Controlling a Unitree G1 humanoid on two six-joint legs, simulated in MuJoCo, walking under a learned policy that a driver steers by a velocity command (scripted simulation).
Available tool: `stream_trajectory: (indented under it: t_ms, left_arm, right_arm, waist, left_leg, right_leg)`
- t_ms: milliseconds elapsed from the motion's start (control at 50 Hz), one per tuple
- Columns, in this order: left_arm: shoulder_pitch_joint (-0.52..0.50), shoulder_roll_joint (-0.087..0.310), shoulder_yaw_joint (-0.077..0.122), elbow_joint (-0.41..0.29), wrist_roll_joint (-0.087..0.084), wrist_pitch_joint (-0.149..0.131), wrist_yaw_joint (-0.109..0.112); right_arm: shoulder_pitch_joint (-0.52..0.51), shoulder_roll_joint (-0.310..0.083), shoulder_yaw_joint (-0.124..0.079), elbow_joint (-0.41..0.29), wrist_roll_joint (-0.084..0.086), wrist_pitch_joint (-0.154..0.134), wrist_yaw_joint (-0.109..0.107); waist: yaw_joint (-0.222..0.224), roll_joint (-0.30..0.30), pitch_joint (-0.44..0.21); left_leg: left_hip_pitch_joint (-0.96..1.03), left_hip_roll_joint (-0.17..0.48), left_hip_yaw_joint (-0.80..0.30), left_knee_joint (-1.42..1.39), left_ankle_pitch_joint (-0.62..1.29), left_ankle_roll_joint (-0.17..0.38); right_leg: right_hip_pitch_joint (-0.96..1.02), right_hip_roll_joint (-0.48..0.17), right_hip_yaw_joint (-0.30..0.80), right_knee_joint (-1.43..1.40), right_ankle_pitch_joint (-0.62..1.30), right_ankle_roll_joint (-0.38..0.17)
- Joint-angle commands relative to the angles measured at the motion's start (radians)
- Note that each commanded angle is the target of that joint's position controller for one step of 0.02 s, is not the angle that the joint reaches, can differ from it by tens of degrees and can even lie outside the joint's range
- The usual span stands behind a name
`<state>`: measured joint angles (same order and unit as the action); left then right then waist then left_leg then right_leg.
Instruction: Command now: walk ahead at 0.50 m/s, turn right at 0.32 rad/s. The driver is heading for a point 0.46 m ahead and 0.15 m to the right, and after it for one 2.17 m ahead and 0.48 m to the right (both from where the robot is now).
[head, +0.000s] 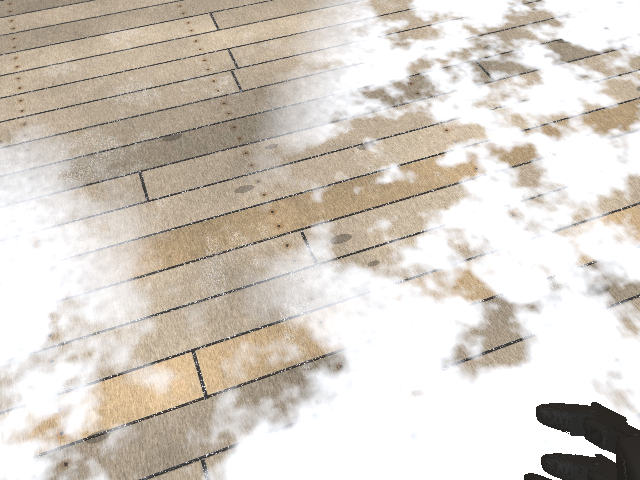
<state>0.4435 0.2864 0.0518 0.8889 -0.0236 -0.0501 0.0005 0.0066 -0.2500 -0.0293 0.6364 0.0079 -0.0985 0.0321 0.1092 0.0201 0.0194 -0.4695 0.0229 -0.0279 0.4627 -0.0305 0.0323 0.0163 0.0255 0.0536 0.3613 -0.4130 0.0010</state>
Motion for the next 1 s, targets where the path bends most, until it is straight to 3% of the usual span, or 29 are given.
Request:
stream_trajectory:
  t_ms: [20,40,60,100,140,200,220,240,280,320,360,420,460,480,500,520,540,560,580,600,620,640,660,720,780,840,940,980,1000]
  left_arm:
    - [-0.011,0.043,-0.003,-0.106,0.019,-0.022,0.006]
    - [0.045,0.037,-0.011,-0.105,-0.002,-0.035,0.003]
    - [-0.02,0.137,0.019,-0.106,-0.023,-0.035,0.003]
    - [-0.123,0.134,0.027,-0.128,-0.012,-0.025,0.006]
    - [-0.105,0.096,0.03,-0.127,-0.004,-0.002,0.003]
    - [-0.124,0.058,0.028,-0.15,-0.005,0.027,0.005]
    - [-0.144,0.063,0.029,-0.154,0.001,0.03,0.004]
    - [-0.164,0.052,0.026,-0.169,0.002,0.029,-0.001]
    - [-0.208,0.058,0.029,-0.175,0.002,0.025,-0.01]
    - [-0.28,0.025,0.011,-0.205,0.003,0.02,-0.028]
    - [-0.361,0.035,0.012,-0.233,0.004,0.016,-0.04]
    - [-0.414,0.049,0.015,-0.274,0.003,0.021,-0.054]
    - [-0.396,0.072,0.027,-0.29,0.006,0.027,-0.058]
    - [-0.339,0.097,0.041,-0.282,0.007,0.031,-0.057]
    - [-0.21,0.133,0.066,-0.251,0.003,0.033,-0.052]
    - [-0.032,0.202,0.103,-0.201,0.0,0.04,-0.036]
    - [0.001,0.331,0.13,-0.193,-0.011,0.042,-0.018]
    - [-0.003,0.309,0.112,-0.24,-0.002,0.021,-0.027]
    - [-0.027,0.227,0.086,-0.233,0.005,0.004,-0.035]
    - [-0.067,0.198,0.076,-0.23,0.005,-0.006,-0.035]
    - [-0.138,0.166,0.066,-0.24,0.004,-0.008,-0.032]
    - [-0.191,0.135,0.054,-0.257,0.014,-0.009,-0.028]
    - [-0.217,0.128,0.05,-0.271,0.023,-0.009,-0.025]
    - [-0.2,0.153,0.058,-0.266,0.015,-0.016,-0.007]
    - [-0.151,0.17,0.063,-0.245,0.007,-0.012,0.009]
    - [-0.117,0.154,0.057,-0.22,0.008,-0.01,0.015]
    - [-0.08,0.136,0.047,-0.168,0.023,0.002,0.021]
    - [-0.12,0.136,0.045,-0.168,0.024,0.006,0.022]
    - [-0.114,0.121,0.039,-0.176,0.032,0.004,0.024]
  right_arm:
    - [0.406,-0.293,-0.105,0.021,-0.033,-0.006,-0.026]
    - [0.434,-0.261,-0.097,0.038,-0.022,0.005,-0.022]
    - [0.383,-0.185,-0.075,0.036,-0.013,0.009,-0.023]
    - [0.263,-0.119,-0.052,0.041,-0.008,0.008,-0.022]
    - [0.205,-0.097,-0.049,0.051,-0.02,-0.006,-0.017]
    - [0.171,-0.126,-0.063,0.078,-0.023,-0.023,-0.021]
    - [0.182,-0.113,-0.062,0.089,-0.02,-0.027,-0.022]
    - [0.186,-0.137,-0.068,0.101,-0.021,-0.024,-0.026]
    - [0.196,-0.141,-0.07,0.113,-0.025,-0.018,-0.035]
    - [0.206,-0.176,-0.078,0.123,-0.016,-0.012,-0.039]
    - [0.252,-0.19,-0.085,0.144,-0.01,-0.001,-0.043]
    - [0.28,-0.22,-0.096,0.166,0.01,0.02,-0.043]
    - [0.271,-0.245,-0.103,0.169,0.02,0.034,-0.045]
    - [0.26,-0.258,-0.107,0.167,0.026,0.041,-0.047]
    - [0.245,-0.258,-0.106,0.163,0.031,0.05,-0.048]
    - [0.256,-0.231,-0.093,0.157,0.021,0.05,-0.052]
    - [0.321,-0.108,-0.053,0.101,-0.025,0.034,-0.047]
    - [0.295,-0.106,-0.038,0.085,-0.012,-0.005,-0.036]
    - [0.179,-0.184,-0.058,0.058,0.032,-0.028,-0.024]
    - [0.151,-0.174,-0.053,0.049,0.035,-0.042,-0.023]
    - [0.155,-0.169,-0.055,0.064,0.009,-0.046,-0.032]
    - [0.169,-0.178,-0.063,0.072,-0.008,-0.038,-0.037]
    - [0.181,-0.181,-0.066,0.075,-0.012,-0.025,-0.035]
    - [0.168,-0.142,-0.058,0.068,-0.024,0.0,-0.036]
    - [0.05,-0.106,-0.043,0.034,-0.022,0.002,-0.033]
    - [-0.022,-0.095,-0.032,0.026,-0.012,-0.007,-0.016]
    - [-0.013,-0.129,-0.041,0.026,-0.018,-0.026,0.011]
    - [0.096,-0.154,-0.054,0.06,-0.023,-0.028,0.01]
    - [0.175,-0.193,-0.065,0.077,-0.031,-0.032,0.007]
  waist:
    - [-0.231,0.113,-0.35]
    - [-0.216,0.284,-0.443]
    - [-0.221,0.171,-0.285]
    - [-0.174,0.081,-0.095]
    - [-0.122,0.102,-0.032]
    - [-0.088,0.083,0.0]
    - [-0.098,0.053,0.016]
    - [-0.094,0.069,0.016]
    - [-0.111,0.019,0.013]
    - [-0.134,0.039,0.046]
    - [-0.168,0.008,0.063]
    - [-0.173,0.013,0.075]
    - [-0.143,0.042,0.042]
    - [-0.105,0.058,-0.002]
    - [-0.027,0.048,-0.07]
    - [0.052,0.004,-0.163]
    - [-0.017,-0.259,-0.22]
    - [-0.014,-0.227,-0.394]
    - [0.02,-0.125,-0.288]
    - [-0.009,-0.1,-0.182]
    - [-0.056,-0.037,-0.118]
    - [-0.095,-0.051,-0.089]
    - [-0.116,-0.072,-0.079]
    - [-0.126,-0.064,-0.058]
    - [-0.085,-0.081,-0.024]
    - [-0.046,-0.108,-0.006]
    - [-0.044,-0.126,-0.026]
    - [-0.108,-0.12,-0.069]
    - [-0.139,-0.069,-0.143]
  left_leg:
    - [0.844,0.309,-0.359,0.027,-0.048,0.169]
    - [0.904,0.417,-0.662,-0.097,-0.23,0.25]
    - [0.782,0.376,-0.571,-0.135,-0.335,0.21]
    - [0.521,0.294,-0.335,-0.201,-0.244,0.162]
    - [0.363,0.253,-0.201,-0.266,-0.11,0.151]
    - [0.292,0.262,-0.089,-0.335,-0.028,0.171]
    - [0.306,0.242,-0.028,-0.329,0.061,0.163]
    - [0.321,0.249,-0.004,-0.336,0.056,0.166]
    - [0.359,0.218,0.071,-0.342,0.071,0.144]
    - [0.349,0.236,0.128,-0.344,0.095,0.144]
    - [0.403,0.24,0.16,-0.336,0.081,0.128]
    - [0.509,0.278,0.185,-0.289,0.14,0.108]
    - [0.556,0.281,0.215,-0.184,0.4,0.089]
    - [0.563,0.273,0.232,-0.082,0.569,0.074]
    - [0.528,0.241,0.264,0.101,0.663,0.048]
    - [0.362,0.198,0.28,0.358,0.536,0.006]
    - [-0.087,0.051,0.266,0.739,-0.213,-0.066]
    - [-0.259,-0.065,0.002,0.912,-0.59,-0.067]
    - [-0.365,-0.007,-0.059,0.934,-0.507,-0.041]
    - [-0.368,0.035,-0.05,0.863,-0.417,-0.019]
    - [-0.306,0.075,-0.05,0.77,-0.349,-0.02]
    - [-0.227,0.098,-0.056,0.701,-0.3,-0.026]
    - [-0.168,0.104,-0.059,0.671,-0.276,-0.034]
    - [-0.136,0.083,-0.031,0.537,-0.193,-0.079]
    - [-0.126,0.046,-0.028,0.301,-0.004,-0.102]
    - [-0.055,0.016,-0.011,0.131,0.151,-0.098]
    - [-0.025,-0.005,-0.002,0.033,0.126,-0.018]
    - [0.107,-0.035,0.028,-0.02,0.129,0.027]
    - [0.26,0.015,-0.017,-0.012,0.375,0.061]
  right_leg:
    - [-0.523,-0.03,0.006,0.611,0.264,-0.035]
    - [-0.703,0.007,0.056,0.817,-0.184,-0.019]
    - [-0.781,-0.05,0.088,0.906,-0.132,-0.02]
    - [-0.761,-0.117,0.046,0.865,0.017,-0.016]
    - [-0.666,-0.159,0.053,0.813,0.096,-0.008]
    - [-0.672,-0.172,0.053,0.768,0.177,0.01]
    - [-0.694,-0.172,0.058,0.738,0.21,0.013]
    - [-0.71,-0.171,0.056,0.675,0.27,0.018]
    - [-0.709,-0.155,0.04,0.582,0.385,0.01]
    - [-0.676,-0.161,-0.002,0.449,0.442,0.006]
    - [-0.678,-0.144,-0.039,0.373,0.449,-0.011]
    - [-0.689,-0.133,-0.066,0.303,0.367,-0.046]
    - [-0.618,-0.084,-0.118,0.285,0.263,-0.082]
    - [-0.528,-0.043,-0.15,0.283,0.215,-0.105]
    - [-0.354,0.012,-0.18,0.234,0.237,-0.136]
    - [-0.063,0.026,-0.128,0.198,0.279,-0.178]
    - [0.268,-0.23,0.364,0.14,0.18,-0.331]
    - [0.384,-0.363,0.8,-0.044,0.005,-0.444]
    - [0.33,-0.346,0.687,-0.088,0.016,-0.376]
    - [0.198,-0.309,0.553,-0.084,0.074,-0.336]
    - [0.06,-0.264,0.441,-0.08,0.189,-0.299]
    - [-0.057,-0.234,0.375,-0.1,0.277,-0.286]
    - [-0.129,-0.216,0.351,-0.123,0.332,-0.287]
    - [-0.221,-0.179,0.257,-0.146,0.463,-0.292]
    - [-0.251,-0.135,0.204,-0.142,0.419,-0.249]
    - [-0.254,-0.13,0.174,-0.135,0.381,-0.217]
    - [-0.089,-0.187,0.179,0.017,0.62,-0.168]
    - [-0.069,-0.158,0.147,0.15,0.786,-0.132]
    - [-0.103,-0.097,0.104,0.305,0.758,-0.091]
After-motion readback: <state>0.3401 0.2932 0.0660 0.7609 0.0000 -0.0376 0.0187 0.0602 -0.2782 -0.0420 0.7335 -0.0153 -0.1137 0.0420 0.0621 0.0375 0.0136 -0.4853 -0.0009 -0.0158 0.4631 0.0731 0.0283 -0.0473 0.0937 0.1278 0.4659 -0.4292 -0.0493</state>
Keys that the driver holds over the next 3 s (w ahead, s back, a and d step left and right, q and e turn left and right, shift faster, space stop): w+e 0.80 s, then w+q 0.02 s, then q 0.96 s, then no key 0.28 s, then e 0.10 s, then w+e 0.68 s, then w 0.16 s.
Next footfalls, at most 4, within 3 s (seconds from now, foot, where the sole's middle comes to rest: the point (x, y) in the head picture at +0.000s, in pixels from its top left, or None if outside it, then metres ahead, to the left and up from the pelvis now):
0.52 right None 0.39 -0.18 -0.76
1.00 left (421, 365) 0.73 -0.11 -0.76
1.44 right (517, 412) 0.64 -0.32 -0.76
1.86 left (392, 397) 0.65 -0.05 -0.76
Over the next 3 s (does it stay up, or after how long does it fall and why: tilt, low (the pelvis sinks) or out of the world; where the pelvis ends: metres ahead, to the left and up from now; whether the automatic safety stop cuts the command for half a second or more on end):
stays up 0.88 -0.18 0.01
